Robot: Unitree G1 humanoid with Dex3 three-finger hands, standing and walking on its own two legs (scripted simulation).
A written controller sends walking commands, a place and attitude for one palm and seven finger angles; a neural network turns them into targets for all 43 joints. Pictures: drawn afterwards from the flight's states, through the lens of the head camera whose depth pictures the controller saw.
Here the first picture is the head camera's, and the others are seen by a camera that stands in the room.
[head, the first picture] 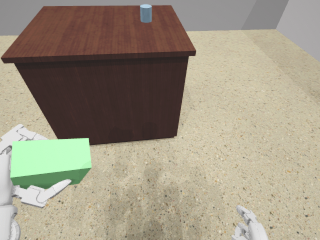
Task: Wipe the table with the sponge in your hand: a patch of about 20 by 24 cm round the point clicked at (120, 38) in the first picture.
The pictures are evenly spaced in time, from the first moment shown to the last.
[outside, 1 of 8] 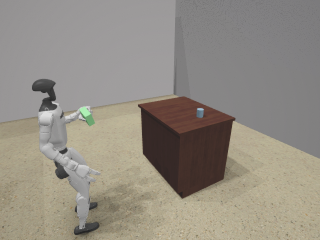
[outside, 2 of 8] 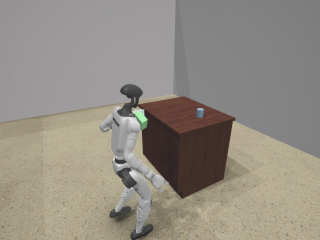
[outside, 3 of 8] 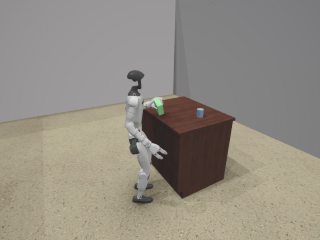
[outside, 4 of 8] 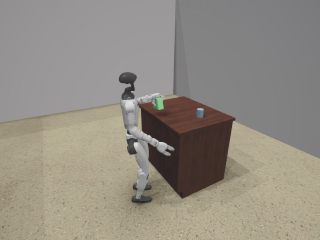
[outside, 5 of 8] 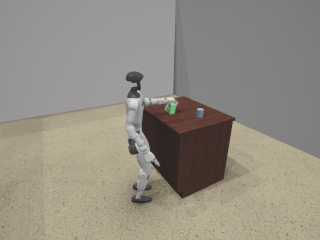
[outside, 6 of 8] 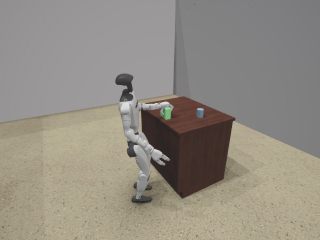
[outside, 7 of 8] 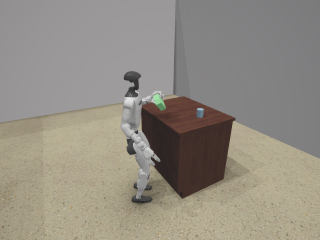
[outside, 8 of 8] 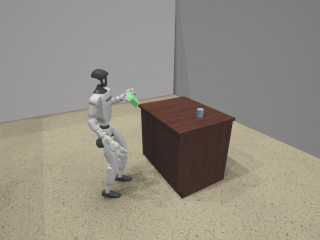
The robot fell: no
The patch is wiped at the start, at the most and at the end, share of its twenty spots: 0.00 1.00 1.00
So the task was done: yes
